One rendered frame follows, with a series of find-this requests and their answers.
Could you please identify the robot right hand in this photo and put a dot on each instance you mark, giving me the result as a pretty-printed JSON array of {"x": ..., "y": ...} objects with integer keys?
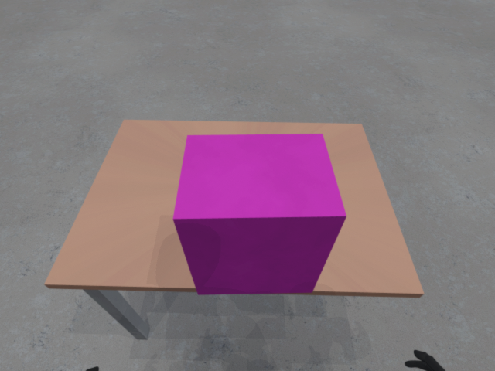
[{"x": 427, "y": 362}]

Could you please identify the carton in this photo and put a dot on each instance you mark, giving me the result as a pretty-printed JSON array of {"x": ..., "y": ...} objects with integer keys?
[{"x": 257, "y": 213}]

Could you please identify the table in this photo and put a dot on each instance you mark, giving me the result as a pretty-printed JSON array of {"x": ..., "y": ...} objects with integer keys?
[{"x": 124, "y": 237}]

